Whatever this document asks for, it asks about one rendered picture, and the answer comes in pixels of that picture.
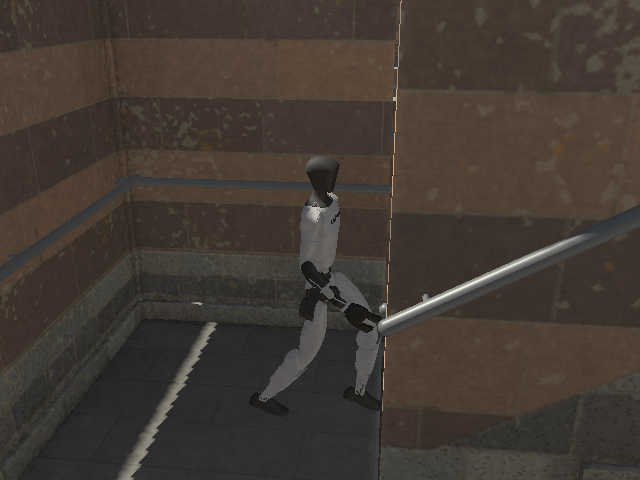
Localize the right robot forearm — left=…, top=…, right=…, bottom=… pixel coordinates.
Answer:
left=301, top=261, right=351, bottom=312

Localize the robot right hand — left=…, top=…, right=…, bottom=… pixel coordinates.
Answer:
left=344, top=303, right=382, bottom=333

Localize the humanoid robot head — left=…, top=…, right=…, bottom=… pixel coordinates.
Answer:
left=305, top=156, right=340, bottom=208

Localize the right robot foot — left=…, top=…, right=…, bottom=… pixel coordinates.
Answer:
left=249, top=392, right=289, bottom=417

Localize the robot right upper arm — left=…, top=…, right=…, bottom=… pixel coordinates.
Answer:
left=299, top=209, right=322, bottom=272

